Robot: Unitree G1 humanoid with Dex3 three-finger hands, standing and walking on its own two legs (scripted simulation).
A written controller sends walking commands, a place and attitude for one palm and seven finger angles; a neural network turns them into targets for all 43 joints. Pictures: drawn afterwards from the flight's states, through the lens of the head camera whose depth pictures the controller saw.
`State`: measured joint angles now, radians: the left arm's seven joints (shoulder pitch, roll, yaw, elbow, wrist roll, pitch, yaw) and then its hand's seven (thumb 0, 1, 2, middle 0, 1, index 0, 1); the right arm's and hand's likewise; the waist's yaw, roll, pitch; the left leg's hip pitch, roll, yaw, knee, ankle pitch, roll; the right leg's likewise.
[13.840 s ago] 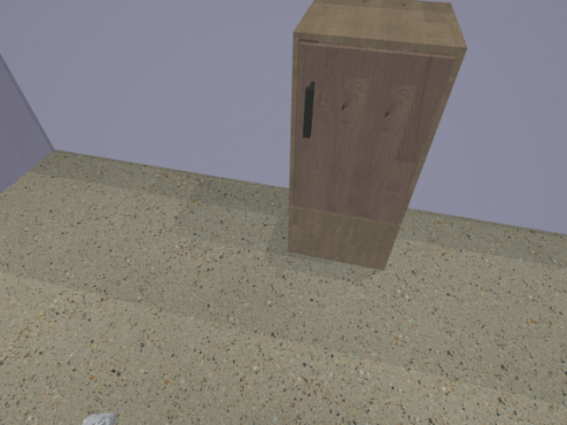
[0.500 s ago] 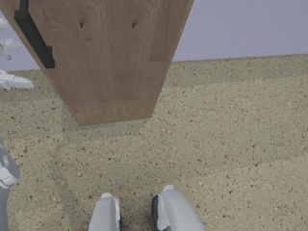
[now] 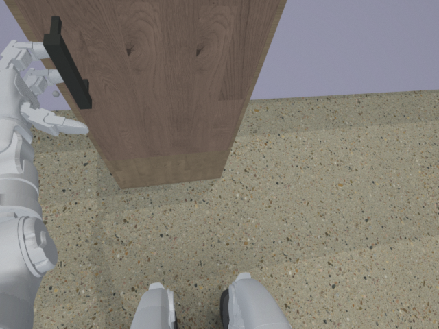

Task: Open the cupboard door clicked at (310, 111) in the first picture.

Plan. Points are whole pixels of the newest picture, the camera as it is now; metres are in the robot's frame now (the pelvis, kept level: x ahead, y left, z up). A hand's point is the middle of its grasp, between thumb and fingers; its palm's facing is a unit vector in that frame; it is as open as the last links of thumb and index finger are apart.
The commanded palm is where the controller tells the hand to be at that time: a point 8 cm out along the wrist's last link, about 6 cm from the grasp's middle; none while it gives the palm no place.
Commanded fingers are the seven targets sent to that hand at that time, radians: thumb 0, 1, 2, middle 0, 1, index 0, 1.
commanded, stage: slide the fingers in behind the handle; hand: left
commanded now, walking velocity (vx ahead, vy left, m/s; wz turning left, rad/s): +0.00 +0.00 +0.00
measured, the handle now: (72, 67) +0.55 +0.22 +0.06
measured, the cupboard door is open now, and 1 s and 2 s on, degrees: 0 0 1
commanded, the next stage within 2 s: close the thumb around the handle in 0.94 s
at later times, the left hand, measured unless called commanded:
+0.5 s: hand (79, 94) +0.51 +0.21 +0.05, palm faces +0.08 -1.00 -0.02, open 13.9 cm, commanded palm +0.49 +0.24 +0.06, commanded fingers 0.00 -0.50 0.30 -0.30 -1.20 -0.30 -1.20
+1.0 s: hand (83, 92) +0.50 +0.20 +0.06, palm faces +0.09 -1.00 -0.02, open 13.9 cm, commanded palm +0.48 +0.24 +0.06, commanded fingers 0.00 -0.50 0.30 -0.30 -1.20 -0.30 -1.20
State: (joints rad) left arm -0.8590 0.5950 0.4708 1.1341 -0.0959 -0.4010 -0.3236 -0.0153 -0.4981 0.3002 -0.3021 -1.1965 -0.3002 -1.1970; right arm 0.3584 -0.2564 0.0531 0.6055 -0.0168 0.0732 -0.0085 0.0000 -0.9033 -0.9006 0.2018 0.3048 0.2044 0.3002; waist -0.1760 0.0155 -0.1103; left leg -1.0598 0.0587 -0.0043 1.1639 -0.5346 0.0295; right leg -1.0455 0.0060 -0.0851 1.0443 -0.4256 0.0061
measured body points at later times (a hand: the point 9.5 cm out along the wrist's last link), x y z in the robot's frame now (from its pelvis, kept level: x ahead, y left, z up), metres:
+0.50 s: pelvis +0.00 -0.01 +0.00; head +0.15 +0.02 +0.42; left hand +0.50 +0.26 +0.06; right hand +0.00 -0.27 -0.11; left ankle +0.00 +0.09 -0.65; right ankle +0.03 -0.13 -0.65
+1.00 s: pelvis +0.00 -0.01 +0.00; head +0.14 +0.01 +0.42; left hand +0.49 +0.26 +0.06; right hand +0.01 -0.28 -0.11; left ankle +0.00 +0.09 -0.65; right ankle +0.03 -0.13 -0.65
